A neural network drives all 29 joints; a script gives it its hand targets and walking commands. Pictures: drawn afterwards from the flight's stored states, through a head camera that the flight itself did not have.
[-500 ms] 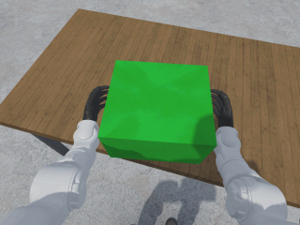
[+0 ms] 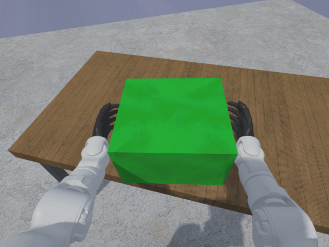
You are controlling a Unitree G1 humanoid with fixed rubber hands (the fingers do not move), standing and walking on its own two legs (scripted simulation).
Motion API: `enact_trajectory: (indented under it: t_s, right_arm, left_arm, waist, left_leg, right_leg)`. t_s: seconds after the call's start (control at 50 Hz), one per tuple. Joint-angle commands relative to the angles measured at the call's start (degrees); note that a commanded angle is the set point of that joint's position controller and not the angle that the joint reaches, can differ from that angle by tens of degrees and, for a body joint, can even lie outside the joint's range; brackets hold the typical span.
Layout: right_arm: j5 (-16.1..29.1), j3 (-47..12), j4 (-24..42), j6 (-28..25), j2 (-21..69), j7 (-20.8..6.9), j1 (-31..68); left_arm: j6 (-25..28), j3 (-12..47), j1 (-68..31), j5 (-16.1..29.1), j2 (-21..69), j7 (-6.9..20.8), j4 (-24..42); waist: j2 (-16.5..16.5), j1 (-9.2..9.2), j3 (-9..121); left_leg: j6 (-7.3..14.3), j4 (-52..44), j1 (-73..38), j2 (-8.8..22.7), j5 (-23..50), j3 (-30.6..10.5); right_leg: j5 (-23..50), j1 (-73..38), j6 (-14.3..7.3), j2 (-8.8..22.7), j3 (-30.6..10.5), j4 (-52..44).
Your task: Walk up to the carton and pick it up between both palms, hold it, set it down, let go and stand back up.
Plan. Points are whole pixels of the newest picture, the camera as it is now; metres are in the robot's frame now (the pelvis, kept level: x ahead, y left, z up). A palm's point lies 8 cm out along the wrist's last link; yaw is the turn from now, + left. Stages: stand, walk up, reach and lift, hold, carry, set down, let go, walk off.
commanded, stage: reach and lift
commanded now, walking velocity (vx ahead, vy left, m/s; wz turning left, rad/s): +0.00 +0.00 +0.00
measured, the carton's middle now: (172, 129) +0.43 -0.03 +0.02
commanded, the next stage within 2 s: hold in 1.94 s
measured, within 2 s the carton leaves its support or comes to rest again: neither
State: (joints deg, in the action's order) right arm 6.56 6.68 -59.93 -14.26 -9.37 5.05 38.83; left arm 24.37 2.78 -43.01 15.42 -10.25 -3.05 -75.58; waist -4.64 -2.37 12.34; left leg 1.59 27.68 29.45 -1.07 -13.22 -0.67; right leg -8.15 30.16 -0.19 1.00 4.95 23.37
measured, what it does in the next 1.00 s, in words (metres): stands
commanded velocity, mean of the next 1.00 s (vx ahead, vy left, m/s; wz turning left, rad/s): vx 0.00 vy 0.00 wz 0.00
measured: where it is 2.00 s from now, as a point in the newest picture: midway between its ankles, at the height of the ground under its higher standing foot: outside the picture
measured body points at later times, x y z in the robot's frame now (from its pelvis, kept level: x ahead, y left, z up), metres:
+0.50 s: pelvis +0.01 +0.00 +0.01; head -0.01 +0.00 +0.46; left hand +0.40 +0.16 +0.10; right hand +0.39 -0.21 +0.11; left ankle -0.01 +0.10 -0.74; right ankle +0.02 -0.12 -0.74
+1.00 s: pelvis +0.00 -0.01 +0.01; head -0.04 +0.02 +0.46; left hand +0.36 +0.17 +0.15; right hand +0.35 -0.21 +0.14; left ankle -0.01 +0.10 -0.74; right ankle +0.02 -0.12 -0.74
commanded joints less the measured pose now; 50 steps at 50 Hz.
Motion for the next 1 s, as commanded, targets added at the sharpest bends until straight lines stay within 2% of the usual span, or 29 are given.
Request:
enact_trajectory:
  t_s: [0.0,0.06,0.08,0.16,0.24,0.32,0.34,0.4,0.44,0.48,0.58,0.62,0.66,0.68,0.74,0.78,0.84,0.86,0.92,0.96,0.98]
  right_arm:
    - [-2.2,-21.8,12.1,3.9,43.1,-9.5,30.7]
    - [-2.1,-19.7,10.8,6.0,41.2,-9.4,30.2]
    - [-1.7,-19.4,11.1,6.5,41.0,-9.4,29.5]
    - [-1.3,-18.0,11.5,7.8,38.7,-9.3,27.9]
    - [-1.0,-17.9,14.4,8.5,38.5,-9.7,29.1]
    - [-0.1,-19.9,19.5,9.0,38.8,-10.1,28.6]
    - [-0.6,-19.2,19.4,9.5,38.3,-10.2,28.4]
    - [0.0,-20.5,22.7,10.5,37.8,-10.2,28.1]
    - [0.4,-21.3,24.0,11.8,37.6,-10.2,26.6]
    - [0.3,-21.2,25.2,13.0,36.7,-9.8,26.9]
    - [1.1,-22.3,31.7,16.2,36.1,-8.7,25.6]
    - [1.5,-23.0,35.7,17.4,35.7,-8.2,24.3]
    - [1.7,-23.0,38.4,18.5,35.2,-7.8,23.9]
    - [2.8,-24.7,41.2,18.7,35.4,-7.5,22.9]
    - [2.1,-23.1,41.4,20.4,32.8,-7.1,20.8]
    - [2.2,-22.8,43.4,20.8,31.7,-7.1,20.4]
    - [2.1,-21.7,43.9,21.5,30.8,-7.3,20.4]
    - [2.2,-21.4,44.8,21.4,30.4,-7.4,20.9]
    - [2.7,-21.3,47.8,21.3,29.6,-7.9,22.6]
    - [1.7,-20.2,46.1,21.6,29.5,-8.6,23.6]
    - [1.7,-20.6,47.1,21.5,29.7,-8.9,24.1]
  left_arm:
    - [0.2,8.8,-40.9,-6.4,37.6,8.0,24.2]
    - [-3.3,6.1,-39.2,-8.5,36.1,8.8,23.6]
    - [-4.3,5.5,-37.9,-9.0,35.6,9.1,24.1]
    - [-7.7,3.8,-35.1,-11.0,35.2,9.6,25.7]
    - [-10.4,5.1,-35.7,-11.2,36.9,9.0,30.6]
    - [-12.8,8.5,-34.8,-10.4,39.3,7.7,39.0]
    - [-13.6,8.2,-34.9,-10.9,39.5,7.5,39.2]
    - [-16.5,9.4,-32.9,-11.0,39.9,7.0,44.9]
    - [-19.1,9.1,-30.2,-11.8,40.0,7.1,46.3]
    - [-22.0,7.8,-28.0,-13.0,39.3,7.7,47.2]
    - [-29.8,6.7,-23.4,-15.0,38.4,9.2,54.9]
    - [-32.9,7.2,-21.0,-15.7,38.5,9.8,58.8]
    - [-35.5,6.7,-18.8,-16.5,37.8,10.6,61.5]
    - [-36.8,8.4,-17.2,-16.3,38.5,10.7,65.7]
    - [-40.7,6.2,-13.7,-18.7,35.8,11.7,65.2]
    - [-42.9,6.4,-12.3,-19.3,35.8,12.4,68.0]
    - [-45.3,5.9,-11.4,-20.1,35.4,13.1,68.8]
    - [-45.9,6.8,-11.5,-20.1,35.9,13.1,70.0]
    - [-47.2,8.4,-12.5,-18.9,36.4,12.6,72.6]
    - [-47.6,7.4,-13.5,-19.3,35.9,12.5,70.6]
    - [-48.0,8.6,-13.2,-18.8,36.7,12.2,71.8]
  waist:
    - [6.0,-0.7,24.7]
    - [6.5,-0.25,21.0]
    - [6.6,-0.18,19.8]
    - [5.1,0.12,16.4]
    - [3.5,0.12,16.0]
    - [2.0,0.0,20.5]
    - [1.6,-0.25,19.4]
    - [2.2,0.15,19.9]
    - [2.9,0.57,18.4]
    - [4.6,0.55,15.2]
    - [6.9,0.34,13.2]
    - [6.7,0.2,13.7]
    - [6.4,0.11,12.3]
    - [5.7,0.07,14.0]
    - [5.9,-0.01,8.5]
    - [5.6,-0.55,7.6]
    - [4.8,-0.74,4.8]
    - [3.6,-1.11,5.4]
    - [3.0,-1.33,6.6]
    - [3.7,-1.07,4.9]
    - [3.5,-1.16,6.0]
  left_leg:
    - [-2.7,-5.4,-4.7,-1.0,13.4,-2.6]
    - [-2.9,-7.3,-8.2,-0.9,13.3,-2.2]
    - [-3.0,-7.7,-9.1,-0.8,14.7,-2.1]
    - [-3.8,-9.7,-13.3,-0.6,16.6,-1.6]
    - [-4.6,-10.7,-16.3,-0.3,17.7,-1.0]
    - [-5.7,-9.4,-20.5,-0.3,23.7,-1.3]
    - [-5.9,-9.9,-20.6,-0.4,22.5,-1.3]
    - [-5.9,-9.7,-21.6,-0.4,23.8,-1.5]
    - [-5.6,-10.3,-21.5,-0.5,23.4,-1.4]
    - [-5.1,-11.3,-20.6,-0.8,20.8,-1.2]
    - [-4.6,-12.2,-21.7,-1.5,21.4,-0.5]
    - [-4.9,-11.8,-22.7,-1.6,23.4,-0.4]
    - [-4.7,-12.3,-22.3,-2.0,22.3,-0.1]
    - [-5.1,-11.4,-23.5,-1.9,25.7,-0.2]
    - [-4.7,-12.4,-22.1,-2.0,21.9,0.3]
    - [-4.7,-12.7,-23.2,-1.9,21.1,0.4]
    - [-4.4,-13.2,-23.2,-1.9,18.6,0.8]
    - [-4.8,-13.1,-23.7,-1.8,18.7,0.9]
    - [-4.7,-12.8,-24.4,-1.6,18.1,0.8]
    - [-4.2,-13.8,-23.4,-1.4,13.7,1.0]
    - [-4.1,-13.7,-23.9,-1.2,14.0,1.0]
  right_leg:
    - [13.7,-29.1,0.5,-1.0,-5.6,0.5]
    - [12.3,-29.5,0.3,-0.7,-5.3,-1.6]
    - [13.9,-30.5,0.4,-0.8,-5.3,-2.1]
    - [13.9,-32.1,0.0,-0.9,-5.0,-4.4]
    - [12.8,-32.1,-0.3,-1.2,-4.6,-5.6]
    - [17.3,-33.2,-0.3,-1.9,-4.3,-5.4]
    - [15.4,-32.3,-0.4,-2.0,-4.2,-5.7]
    - [16.2,-33.4,-0.3,-2.2,-4.2,-5.8]
    - [16.6,-34.8,0.0,-2.2,-4.4,-6.1]
    - [15.6,-36.0,0.5,-2.2,-4.3,-6.5]
    - [19.0,-40.1,1.4,-2.5,-4.3,-6.9]
    - [21.8,-42.1,1.5,-2.8,-4.2,-6.5]
    - [22.0,-43.5,1.7,-2.6,-4.2,-6.8]
    - [25.0,-44.2,1.5,-3.0,-4.2,-6.4]
    - [22.7,-44.3,1.8,-2.6,-3.8,-7.1]
    - [21.5,-43.7,1.6,-2.7,-3.4,-7.4]
    - [18.2,-42.5,1.3,-2.7,-2.9,-8.1]
    - [16.9,-41.7,1.0,-3.0,-2.5,-8.2]
    - [14.8,-40.0,0.7,-3.2,-1.9,-8.3]
    - [10.4,-38.0,0.7,-2.8,-1.6,-8.9]
    - [10.2,-37.6,0.5,-3.1,-1.4,-8.7]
